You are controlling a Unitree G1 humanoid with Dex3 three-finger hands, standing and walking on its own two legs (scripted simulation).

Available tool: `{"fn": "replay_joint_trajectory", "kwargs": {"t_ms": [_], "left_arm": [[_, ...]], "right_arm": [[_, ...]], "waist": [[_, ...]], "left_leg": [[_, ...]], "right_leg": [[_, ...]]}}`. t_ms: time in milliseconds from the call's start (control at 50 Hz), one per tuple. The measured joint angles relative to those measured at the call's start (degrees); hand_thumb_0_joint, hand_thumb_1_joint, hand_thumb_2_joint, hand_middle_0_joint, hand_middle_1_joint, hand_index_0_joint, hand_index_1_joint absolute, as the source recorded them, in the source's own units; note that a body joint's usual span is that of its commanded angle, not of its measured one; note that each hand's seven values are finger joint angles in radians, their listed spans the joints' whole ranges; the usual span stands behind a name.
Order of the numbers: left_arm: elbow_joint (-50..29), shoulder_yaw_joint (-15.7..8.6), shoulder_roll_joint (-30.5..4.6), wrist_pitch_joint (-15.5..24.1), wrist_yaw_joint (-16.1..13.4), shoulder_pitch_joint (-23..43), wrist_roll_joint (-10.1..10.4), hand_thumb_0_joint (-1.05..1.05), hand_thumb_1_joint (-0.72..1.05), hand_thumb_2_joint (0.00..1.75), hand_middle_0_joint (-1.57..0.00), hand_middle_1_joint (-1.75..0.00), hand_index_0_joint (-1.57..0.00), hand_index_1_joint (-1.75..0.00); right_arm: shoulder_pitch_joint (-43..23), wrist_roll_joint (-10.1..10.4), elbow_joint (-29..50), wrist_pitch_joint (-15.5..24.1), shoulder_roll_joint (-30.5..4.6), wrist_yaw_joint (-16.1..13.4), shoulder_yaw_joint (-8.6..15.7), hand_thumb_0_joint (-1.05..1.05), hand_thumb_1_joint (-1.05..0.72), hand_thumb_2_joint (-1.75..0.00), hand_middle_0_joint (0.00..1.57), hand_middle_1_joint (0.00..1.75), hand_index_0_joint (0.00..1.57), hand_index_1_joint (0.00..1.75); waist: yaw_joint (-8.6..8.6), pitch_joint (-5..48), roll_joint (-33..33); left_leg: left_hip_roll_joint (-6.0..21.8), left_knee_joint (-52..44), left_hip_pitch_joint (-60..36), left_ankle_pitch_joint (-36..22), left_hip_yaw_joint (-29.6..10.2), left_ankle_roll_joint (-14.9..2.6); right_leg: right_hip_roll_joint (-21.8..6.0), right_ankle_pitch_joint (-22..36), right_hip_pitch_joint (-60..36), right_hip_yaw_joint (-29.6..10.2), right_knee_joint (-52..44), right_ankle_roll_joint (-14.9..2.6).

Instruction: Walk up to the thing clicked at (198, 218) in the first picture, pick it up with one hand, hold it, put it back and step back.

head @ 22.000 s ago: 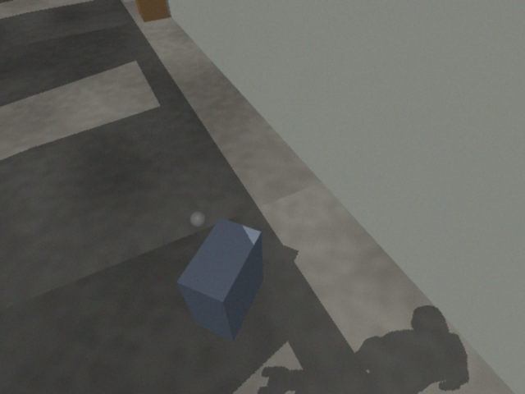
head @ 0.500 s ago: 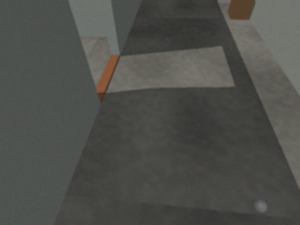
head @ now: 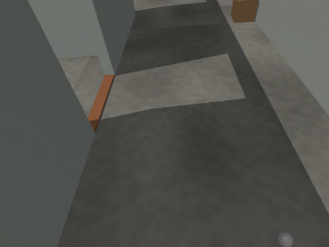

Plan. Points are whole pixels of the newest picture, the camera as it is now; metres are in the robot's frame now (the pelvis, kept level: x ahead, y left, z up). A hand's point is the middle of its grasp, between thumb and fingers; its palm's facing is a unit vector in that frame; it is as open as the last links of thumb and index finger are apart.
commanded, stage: walk up
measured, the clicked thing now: (284, 238) +0.33 -0.53 -0.73
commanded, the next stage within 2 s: none
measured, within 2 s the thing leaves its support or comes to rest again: neither
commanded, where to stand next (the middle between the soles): +0.82 +0.02 m, yaw -3 degrees
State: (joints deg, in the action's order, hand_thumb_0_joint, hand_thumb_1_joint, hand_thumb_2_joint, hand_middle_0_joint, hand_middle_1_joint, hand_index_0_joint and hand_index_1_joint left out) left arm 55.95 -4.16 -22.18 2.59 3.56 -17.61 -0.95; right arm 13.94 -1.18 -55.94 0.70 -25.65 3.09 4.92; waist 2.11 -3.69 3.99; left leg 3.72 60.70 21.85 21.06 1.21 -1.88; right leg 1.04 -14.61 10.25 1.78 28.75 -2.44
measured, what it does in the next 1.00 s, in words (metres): walks ahead: left foot, then right foot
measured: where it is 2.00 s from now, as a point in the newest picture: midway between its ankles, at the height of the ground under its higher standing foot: (169, 160)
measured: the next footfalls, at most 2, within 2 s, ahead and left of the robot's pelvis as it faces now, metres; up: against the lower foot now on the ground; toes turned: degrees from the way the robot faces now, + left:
left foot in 0.26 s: +0.28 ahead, +0.17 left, +0.00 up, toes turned +4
right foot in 0.68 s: +0.46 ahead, -0.12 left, +0.00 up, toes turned -9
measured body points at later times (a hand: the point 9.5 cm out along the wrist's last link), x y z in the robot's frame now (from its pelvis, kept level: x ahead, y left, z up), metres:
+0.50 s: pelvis +0.23 +0.04 +0.00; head +0.25 +0.06 +0.45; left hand +0.33 +0.36 -0.12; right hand +0.27 -0.28 -0.09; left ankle +0.24 +0.16 -0.74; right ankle +0.25 -0.11 -0.67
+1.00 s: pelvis +0.43 +0.00 +0.00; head +0.44 -0.02 +0.45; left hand +0.49 +0.32 -0.10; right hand +0.49 -0.32 -0.12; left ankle +0.54 +0.15 -0.69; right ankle +0.42 -0.12 -0.74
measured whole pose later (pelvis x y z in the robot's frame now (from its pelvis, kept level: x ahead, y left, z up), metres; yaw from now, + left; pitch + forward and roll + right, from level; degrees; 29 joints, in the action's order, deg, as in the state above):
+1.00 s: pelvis +0.43 +0.00 +0.00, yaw -4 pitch -3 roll -1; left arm 49.4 -2.5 -22.0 4.6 2.5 -19.9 -0.7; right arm 16.6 -0.7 -48.3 1.4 -25.0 4.3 4.1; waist 1.9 -4.0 4.0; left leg 4.8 48.4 28.9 15.1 -1.5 0.0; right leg -1.1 -15.1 9.1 4.3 26.9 -1.5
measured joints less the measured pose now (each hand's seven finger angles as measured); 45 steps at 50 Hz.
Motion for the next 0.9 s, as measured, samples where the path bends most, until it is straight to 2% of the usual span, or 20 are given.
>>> {"fn": "replay_joint_trajectory", "kwargs": {"t_ms": [80, 160, 220, 260, 300, 320, 360, 380, 420, 480, 540, 580, 640, 680, 700, 720, 760, 820, 900], "left_arm": [[-0.5, 0.6, 0.2, 0.5, -0.2, -2.1, 0.5, 0.01, 0.9, 0.9, -0.21, -0.3, -0.2, -0.3], [-1.7, 0.9, -0.2, 0.8, -0.2, -2.8, 0.4, 0.01, 0.9, 0.9, -0.21, -0.3, -0.21, -0.3], [-2.9, 1.1, -0.8, 1.1, -0.3, -2.8, 0.3, 0.01, 0.9, 0.9, -0.21, -0.3, -0.21, -0.3], [-3.4, 1.2, -1.3, 1.1, -0.5, -2.8, 0.3, 0.01, 0.9, 0.9, -0.21, -0.3, -0.21, -0.3], [-3.4, 1.0, -2.2, 0.6, -1.0, -1.9, 0.4, 0.01, 0.9, 0.9, -0.21, -0.3, -0.21, -0.3], [-3.5, 1.0, -2.0, 0.3, -1.4, -1.5, 0.7, 0.01, 0.9, 0.9, -0.21, -0.3, -0.2, -0.3], [-3.4, 1.6, -1.6, -0.1, -1.9, -0.8, 0.9, 0.01, 0.9, 0.9, -0.2, -0.3, -0.2, -0.3], [-3.3, 2.0, -1.8, -0.1, -2.0, -0.3, 0.9, 0.01, 0.9, 0.9, -0.2, -0.3, -0.2, -0.3], [-3.7, 2.1, -2.4, 0.2, -1.7, 0.4, 1.3, 0.01, 0.9, 0.9, -0.2, -0.3, -0.2, -0.3], [-4.9, 1.6, -3.2, 0.4, -1.0, 1.7, 1.6, 0.01, 0.9, 0.9, -0.2, -0.3, -0.2, -0.3], [-5.8, 1.3, -3.2, 0.2, -0.3, 2.9, 1.4, 0.01, 0.9, 0.9, -0.2, -0.3, -0.2, -0.3], [-6.1, 1.2, -2.9, 0.1, 0.3, 3.6, 1.0, 0.01, 0.9, 0.9, -0.2, -0.3, -0.2, -0.3], [-6.0, 0.9, -2.5, 0.4, 0.7, 4.1, 0.5, 0.01, 0.9, 0.9, -0.2, -0.3, -0.2, -0.3], [-5.9, 0.6, -2.4, 0.8, 0.7, 3.9, 0.3, 0.01, 0.9, 0.9, -0.2, -0.3, -0.2, -0.3], [-5.6, 0.4, -1.7, 1.1, 0.4, 4.3, 0.2, 0.01, 0.9, 0.9, -0.2, -0.3, -0.2, -0.3], [-5.9, 0.3, -1.3, 1.5, 0.1, 4.5, 0.1, 0.01, 0.9, 0.9, -0.2, -0.3, -0.2, -0.3], [-6.6, 0.7, -0.7, 2.0, -0.3, 4.3, 0.4, 0.01, 0.9, 0.9, -0.2, -0.3, -0.2, -0.3], [-7.1, 1.4, 0.6, 2.1, -0.7, 2.9, 1.0, 0.01, 0.9, 0.9, -0.2, -0.3, -0.2, -0.3], [-6.7, 2.0, 1.1, 2.2, -1.1, 0.1, 0.9, 0.01, 0.9, 0.9, -0.21, -0.3, -0.21, -0.3]], "right_arm": [[-0.3, -0.4, 2.4, 0.5, 0.9, 1.2, -0.2, 0.01, -0.91, -0.9, 0.2, 0.3, 0.2, 0.3], [-0.3, -0.9, 3.4, 0.4, 1.5, 1.9, -0.2, 0.01, -0.91, -0.9, 0.2, 0.3, 0.2, 0.3], [-0.3, -1.0, 3.5, 0.6, 1.8, 2.0, 0.0, 0.01, -0.91, -0.9, 0.2, 0.3, 0.2, 0.3], [-0.3, -1.0, 3.9, 1.1, 1.9, 1.8, 0.1, 0.01, -0.91, -0.9, 0.2, 0.3, 0.2, 0.3], [-1.3, -1.3, 4.4, 2.2, 3.2, 1.2, 0.2, 0.01, -0.91, -0.9, 0.2, 0.3, 0.2, 0.3], [-1.5, -1.5, 5.3, 2.9, 3.5, 1.0, 0.1, 0.01, -0.91, -0.9, 0.2, 0.3, 0.2, 0.3], [-1.2, -0.7, 6.9, 3.9, 3.9, 0.6, 0.0, 0.01, -0.91, -0.9, 0.2, 0.3, 0.2, 0.3], [-0.8, -0.2, 7.4, 4.0, 4.2, 0.5, -0.2, 0.01, -0.91, -0.9, 0.2, 0.3, 0.2, 0.3], [0.4, 0.3, 8.0, 4.0, 4.9, 0.1, -0.9, 0.01, -0.91, -0.9, 0.2, 0.3, 0.2, 0.3], [2.7, 0.7, 8.2, 4.1, 4.9, -0.2, -1.5, 0.0, -0.91, -0.9, 0.2, 0.3, 0.2, 0.3], [4.5, 0.6, 8.1, 3.7, 4.0, -0.3, -1.6, 0.01, -0.91, -0.9, 0.2, 0.3, 0.21, 0.3], [5.3, 0.6, 8.1, 3.5, 3.1, -0.2, -1.5, 0.01, -0.9, -0.9, 0.2, 0.3, 0.21, 0.3], [6.3, 0.7, 8.2, 3.0, 1.9, -0.1, -1.2, 0.01, -0.9, -0.9, 0.2, 0.3, 0.21, 0.3], [7.2, 0.9, 8.2, 2.5, 1.3, -0.2, -1.1, 0.01, -0.9, -0.9, 0.2, 0.3, 0.2, 0.3], [7.1, 1.0, 7.7, 2.1, 0.8, -0.4, -1.0, 0.01, -0.91, -0.9, 0.2, 0.3, 0.2, 0.3], [6.8, 1.0, 7.3, 1.6, 0.9, -0.6, -1.0, 0.01, -0.91, -0.9, 0.2, 0.3, 0.2, 0.3], [6.2, 1.0, 6.7, 0.7, 1.5, -0.8, -1.5, 0.01, -0.91, -0.9, 0.2, 0.3, 0.2, 0.3], [4.8, 1.4, 6.2, 0.4, 1.3, -0.6, -2.0, 0.01, -0.91, -0.9, 0.2, 0.3, 0.2, 0.3], [3.1, 1.3, 7.5, 0.9, 0.9, 0.1, -1.6, 0.01, -0.91, -0.9, 0.2, 0.3, 0.2, 0.3]], "waist": [[0.36, 0.0, -0.3], [0.29, -0.2, -0.9], [0.33, -0.1, -1.6], [0.14, 0.2, -2.5], [-0.09, -0.9, -6.3], [-0.44, -1.3, -6.7], [-1.76, -1.6, -5.9], [-2.26, -1.6, -5.8], [-2.91, -1.4, -6.3], [-3.42, -1.2, -6.9], [-3.59, -1.5, -6.5], [-3.78, -1.8, -5.6], [-4.19, -1.8, -4.2], [-4.22, -1.2, -3.0], [-4.14, -1.5, -1.1], [-3.97, -1.7, -0.2], [-2.78, -1.6, -0.4], [-1.28, -1.1, -0.4], [-0.43, -0.8, 0.3]], "left_leg": [[1.9, -7.0, 5.2, -5.0, -0.5, 1.17], [3.5, -17.0, 6.5, -7.9, -1.4, 2.45], [3.8, -23.6, 4.8, -10.7, -1.3, 2.3], [3.0, -27.4, 2.3, -12.4, -0.4, 1.78], [0.5, -26.2, 0.5, -11.8, 2.2, 2.19], [0.2, -25.1, -0.1, -10.0, 3.1, 2.17], [0.9, -24.7, -1.9, -7.7, 3.2, 1.81], [1.1, -25.8, -3.5, -7.2, 3.4, 1.64], [0.9, -29.1, -7.2, -7.2, 4.1, 1.71], [0.1, -32.9, -11.6, -6.8, 5.0, 1.87], [-0.5, -34.4, -14.9, -5.0, 5.7, 1.8], [-0.5, -34.2, -16.5, -3.3, 6.2, 2.08], [-0.1, -31.3, -18.0, 0.9, 6.5, 3.01], [0.9, -26.8, -18.0, 5.2, 6.2, 3.39], [2.7, -22.4, -17.1, 7.0, 5.2, 2.47], [3.0, -16.2, -15.0, 7.5, 3.3, 1.32], [0.4, -3.8, -9.9, 8.3, 0.7, 0.45], [-1.8, 4.7, -2.5, 4.9, -0.5, -0.13], [-0.8, 0.8, 4.4, -1.8, -2.7, 0.24]], "right_leg": [[1.4, 0.1, -4.4, -0.9, -4.8, -0.36], [2.1, -2.4, -7.2, -1.1, -5.9, 0.02], [2.0, -5.9, -8.8, -1.0, -4.5, 1.09], [1.3, -9.4, -9.4, -1.2, -1.9, 2.04], [-2.1, -12.8, -7.2, -2.5, 7.2, 1.24], [-1.9, -12.9, -4.2, -4.0, 14.9, 0.77], [0.5, -13.3, 2.1, -5.0, 28.7, -0.19], [1.1, -12.3, 5.1, -4.9, 33.2, -0.36], [0.6, -9.1, 10.0, -4.8, 36.1, -0.37], [-1.6, -5.3, 15.1, -4.7, 32.2, 0.55], [-4.1, -2.9, 17.4, -3.2, 22.7, 1.74], [-5.3, -0.1, 17.5, -2.0, 15.6, 1.88], [-5.5, 4.3, 15.8, -0.8, 8.0, 1.32], [-4.5, 7.1, 13.3, 0.2, 5.3, 1.05], [-3.2, 5.9, 12.8, 1.3, 6.9, 1.13], [-2.6, 3.9, 12.6, 2.1, 8.8, 1.08], [-2.9, 1.1, 11.5, 1.9, 10.4, 0.69], [-3.3, 0.8, 7.7, 1.5, 6.7, 0.41], [-2.5, 1.5, 2.9, 1.4, 0.9, 0.67]]}}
